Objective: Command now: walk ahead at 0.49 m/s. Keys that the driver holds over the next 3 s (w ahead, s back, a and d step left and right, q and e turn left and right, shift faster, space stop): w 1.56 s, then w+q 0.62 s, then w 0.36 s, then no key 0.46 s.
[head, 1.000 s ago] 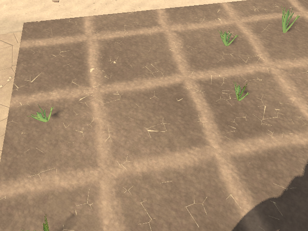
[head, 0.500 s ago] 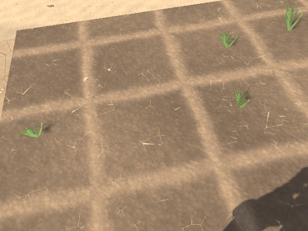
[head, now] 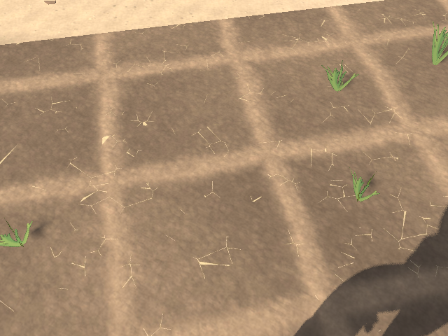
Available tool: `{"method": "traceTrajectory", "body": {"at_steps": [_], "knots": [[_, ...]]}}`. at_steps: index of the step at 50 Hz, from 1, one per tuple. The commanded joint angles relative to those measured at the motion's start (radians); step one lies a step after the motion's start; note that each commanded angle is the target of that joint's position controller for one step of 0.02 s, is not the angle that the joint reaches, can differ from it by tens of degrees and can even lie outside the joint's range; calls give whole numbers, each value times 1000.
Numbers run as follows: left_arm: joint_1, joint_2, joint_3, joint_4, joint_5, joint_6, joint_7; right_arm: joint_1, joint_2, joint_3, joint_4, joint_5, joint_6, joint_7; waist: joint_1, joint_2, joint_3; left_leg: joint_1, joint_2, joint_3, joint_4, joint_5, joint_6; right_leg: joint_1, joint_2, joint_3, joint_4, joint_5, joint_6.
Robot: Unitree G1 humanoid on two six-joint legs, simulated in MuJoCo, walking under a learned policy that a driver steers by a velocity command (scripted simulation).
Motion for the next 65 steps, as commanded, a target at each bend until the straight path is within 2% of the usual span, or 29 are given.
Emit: {"method": "traceTrajectory", "body": {"at_steps": [1, 2, 4, 7, 12, 17, 20, 22, 23, 24, 25, 26, 27, 29, 32, 35, 40, 45, 48, 50, 51, 52, 53, 54, 55, 57, 60, 62, 65], "knots": [[19, 55, 17, -66, 24, 1, -9, 126, -35, 0, 21, 8, -19, -6, 3, 15, -33, 200, 313, -418, -388, -59, 111, -280, -97, 56, 44, 87, -4], [42, 33, 15, -58, 31, 15, -14, 145, -24, 7, 34, 7, -26, -11, 21, 27, -34, 169, 289, -361, -396, 4, 98, -242, -104, 52, 10, 92, 7], [19, 32, 17, -71, 32, 32, -22, 202, -52, 7, 54, 8, -40, -16, 31, 39, -26, 163, 269, -299, -405, 123, 100, -259, -109, 29, -37, 111, 24], [-123, 55, 20, -125, 30, 46, -29, 256, -82, 6, 62, 10, -42, -15, 13, 51, 12, 199, 248, -244, -441, 155, 94, -378, -130, -2, -148, 215, 51], [-332, 49, 10, -196, 14, 42, -35, 351, -75, 18, 75, 13, -40, -16, -43, 70, 30, 294, 217, -173, -431, 332, 60, -411, -103, -57, -423, 364, 71], [-452, 57, 6, -241, 12, 30, -33, 422, -85, 20, 102, 2, -38, -28, -75, 87, 39, 462, 258, -159, -376, 473, 70, -412, -61, -84, -577, 347, 36], [-397, 79, 17, -237, 13, 17, -26, 383, -108, 14, 101, -5, -36, -38, -25, 98, 9, 517, 281, -138, -261, 743, 57, -293, -13, -99, -639, 233, -12], [-155, 113, 40, -158, 18, 4, -10, 347, -127, 9, 98, -4, -28, -38, 81, 86, -116, 490, 251, -105, 12, 880, 28, -16, 47, -120, -721, 233, -54], [16, 161, 59, -109, 39, -4, 0, 337, -111, 15, 82, 7, -28, -35, 143, 56, -217, 316, 215, -86, 242, 657, 13, 246, -51, -21, -728, 230, -91], [138, 278, 90, -100, 64, -5, 5, 433, -10, 36, 50, 51, -27, -22, 124, -150, -377, -39, 65, -27, 655, 103, -36, 574, -375, 439, -763, 145, -220], [84, 258, 88, -98, 28, 13, -9, 425, -72, 15, 61, 36, -26, -19, 100, -120, -403, -188, -7, -155, 819, -323, -27, 561, -427, 698, -903, 109, -258], [-45, 214, 75, -115, 8, 16, -13, 323, -91, 7, 31, 20, -22, -19, 50, -56, -222, -260, 67, -189, 825, -237, -18, 403, -385, 529, -925, 33, -215], [-117, 143, 55, -127, 5, 9, -18, 258, -81, 10, 14, 13, -27, -14, 33, -8, -120, -250, 105, -187, 763, -159, -19, 256, -343, 412, -972, 73, -181], [-136, 72, 32, -103, 4, -4, -12, 255, -46, 10, 16, -9, -8, -7, -28, -22, -39, -161, 153, -178, 644, -101, -31, 88, -248, 241, -1024, 195, -107], [-57, 94, 30, -68, 3, -24, -4, 255, -23, 10, 14, -19, 21, 9, -52, -32, -37, -149, 161, -147, 587, -60, -58, 62, -209, 146, -1045, 353, -102], [-2, 119, 30, -57, 2, -27, -4, 120, -40, 9, -34, -16, 33, 14, -35, -35, -1, -260, 183, -120, 488, 41, -83, 95, -193, 101, -1075, 400, -101], [87, 113, 20, -40, 2, -26, -2, -81, -30, 22, -102, -2, 29, 18, 16, -45, 21, -283, 158, -72, 222, 175, -100, 176, -168, 43, -1071, 538, -81], [154, 125, 19, -10, 13, -22, 10, -194, -41, 27, -147, 0, 17, 15, 43, -57, 35, -278, 121, -51, 69, 149, -61, 335, -214, 33, -1022, 650, -93], [116, 147, 25, -9, 20, -18, 19, -131, -63, 16, -139, 0, 4, 7, -7, -65, 2, -151, 72, -34, 8, 35, -11, 383, -233, 11, -902, 915, -76], [81, 159, 28, -13, 17, -10, 18, 129, -97, -7, -53, -8, -11, -9, -117, -41, -133, 158, 17, -14, -81, 57, 32, 334, -191, -29, -605, 1017, -46], [76, 135, 19, -38, 5, -11, 15, 304, -162, -28, -11, -33, -19, -20, -175, 18, -247, 428, 172, -177, -85, 16, 79, 134, -149, -54, -340, 737, -28], [198, 30, 0, -59, -41, -9, 1, 383, -271, -56, -3, -46, -16, -19, -130, 255, -383, 725, 484, -686, -169, -52, 234, -246, 45, -100, 78, 31, 21], [133, 128, 25, -52, -13, -7, 3, 298, -229, -50, -11, -3, 2, -9, -112, 130, -356, 655, 463, -794, -263, -104, 224, -351, 41, 49, 178, -118, 6], [39, 130, 30, -86, -5, -9, 1, 180, -178, -33, -30, 8, 2, -6, -72, 90, -192, 507, 431, -619, -279, -106, 189, -400, -16, 58, 162, -37, 0], [-11, 117, 27, -96, -1, -13, -2, 130, -116, -16, -34, 5, -6, -2, -53, 36, -119, 385, 388, -518, -318, -25, 159, -377, -50, 59, 103, 26, -1], [0, 83, 26, -90, 24, 10, -10, 122, -51, 5, -7, 7, -19, -10, 7, 55, -60, 235, 302, -363, -362, 82, 92, -283, -92, 54, -6, 68, 13], [-10, 59, 25, -93, 33, 39, -25, 195, -79, 5, 25, 12, -39, -16, 27, 62, -51, 208, 274, -287, -391, 187, 91, -277, -99, 25, -70, 103, 39], [-97, 70, 26, -124, 32, 49, -30, 226, -103, 2, 32, 12, -41, -17, 19, 61, -23, 218, 266, -259, -423, 179, 93, -349, -117, 8, -132, 169, 57], [-232, 81, 24, -171, 24, 51, -33, 281, -97, 8, 42, 13, -37, -16, -12, 64, 7, 264, 248, -226, -442, 220, 82, -428, -128, -14, -266, 267, 79]]}}
Next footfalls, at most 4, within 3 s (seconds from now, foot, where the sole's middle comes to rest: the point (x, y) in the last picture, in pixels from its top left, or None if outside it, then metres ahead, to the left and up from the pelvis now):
0.46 right None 0.44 -0.11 -0.76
1.02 left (215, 241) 0.75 0.07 -0.76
1.58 right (265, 168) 1.05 -0.11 -0.76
2.14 left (213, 119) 1.30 0.09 -0.76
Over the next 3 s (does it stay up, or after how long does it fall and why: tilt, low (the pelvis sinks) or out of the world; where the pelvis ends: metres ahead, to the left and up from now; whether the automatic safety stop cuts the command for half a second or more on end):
stays up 1.53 0.10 0.02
